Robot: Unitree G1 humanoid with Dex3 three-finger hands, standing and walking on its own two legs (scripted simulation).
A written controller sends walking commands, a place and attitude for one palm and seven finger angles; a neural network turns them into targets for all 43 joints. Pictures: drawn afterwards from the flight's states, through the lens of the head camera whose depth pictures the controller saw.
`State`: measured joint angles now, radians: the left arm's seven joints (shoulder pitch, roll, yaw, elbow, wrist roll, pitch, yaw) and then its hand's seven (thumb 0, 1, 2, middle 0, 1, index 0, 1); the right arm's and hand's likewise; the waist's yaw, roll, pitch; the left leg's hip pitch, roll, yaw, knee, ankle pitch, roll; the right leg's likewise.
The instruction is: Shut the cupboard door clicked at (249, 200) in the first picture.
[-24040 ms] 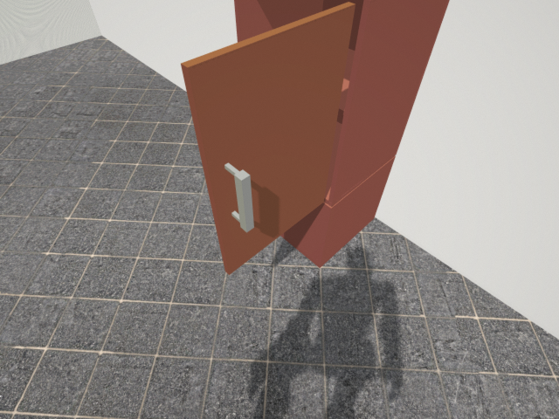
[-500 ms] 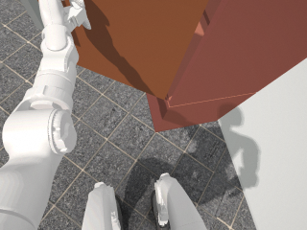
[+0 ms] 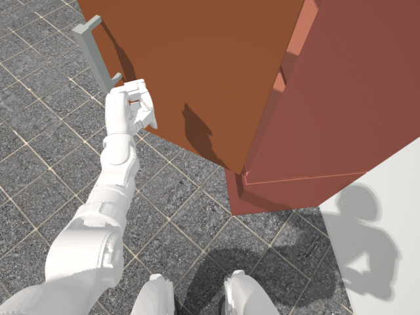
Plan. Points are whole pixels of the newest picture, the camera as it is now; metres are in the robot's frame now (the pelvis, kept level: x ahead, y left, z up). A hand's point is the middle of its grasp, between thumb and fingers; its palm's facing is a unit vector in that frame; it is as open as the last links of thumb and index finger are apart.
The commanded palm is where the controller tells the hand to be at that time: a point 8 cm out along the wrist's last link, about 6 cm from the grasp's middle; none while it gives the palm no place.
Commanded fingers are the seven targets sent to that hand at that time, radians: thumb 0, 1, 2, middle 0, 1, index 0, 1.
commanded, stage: pull the fist back off the door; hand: left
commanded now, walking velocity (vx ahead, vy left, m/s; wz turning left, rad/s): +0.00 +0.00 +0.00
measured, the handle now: (102, 57) +0.64 +0.19 +0.05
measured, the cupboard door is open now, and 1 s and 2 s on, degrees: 56 56 56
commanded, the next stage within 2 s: draw the hand back to the body in 0.18 s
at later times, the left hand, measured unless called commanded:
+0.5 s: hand (135, 127) +0.43 +0.10 +0.08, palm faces +0.04 -1.00 -0.06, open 3.1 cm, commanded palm +0.38 +0.16 +0.09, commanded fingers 0.00 0.90 0.90 -1.30 -1.50 -1.30 -1.50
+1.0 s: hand (33, 182) +0.31 +0.19 +0.16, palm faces +0.10 -0.97 -0.24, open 3.2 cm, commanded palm +0.27 +0.25 +0.18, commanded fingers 0.00 0.90 0.90 -0.86 -1.02 -0.86 -1.02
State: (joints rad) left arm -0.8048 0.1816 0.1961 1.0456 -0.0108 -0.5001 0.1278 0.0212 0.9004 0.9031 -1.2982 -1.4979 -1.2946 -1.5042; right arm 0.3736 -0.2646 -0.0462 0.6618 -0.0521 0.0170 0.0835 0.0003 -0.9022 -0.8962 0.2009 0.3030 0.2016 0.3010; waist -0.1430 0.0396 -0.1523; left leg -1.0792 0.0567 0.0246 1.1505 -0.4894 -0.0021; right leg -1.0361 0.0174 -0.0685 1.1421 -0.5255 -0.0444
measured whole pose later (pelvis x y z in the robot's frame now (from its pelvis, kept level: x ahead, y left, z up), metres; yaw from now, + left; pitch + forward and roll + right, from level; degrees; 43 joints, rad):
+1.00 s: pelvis +0.02 +0.02 +0.08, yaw +0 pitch +2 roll +0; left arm 0.06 0.27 0.02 0.08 -0.07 -0.10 0.06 0.02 0.90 0.90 -1.11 -1.29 -1.10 -1.29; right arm 0.17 -0.23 0.02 0.56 0.05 0.03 -0.09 0.01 -0.90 -0.90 0.20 0.30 0.20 0.30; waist 0.01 0.04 -0.04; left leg -0.33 0.01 0.06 0.61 -0.31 0.03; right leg -0.29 0.00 -0.03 0.60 -0.33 -0.01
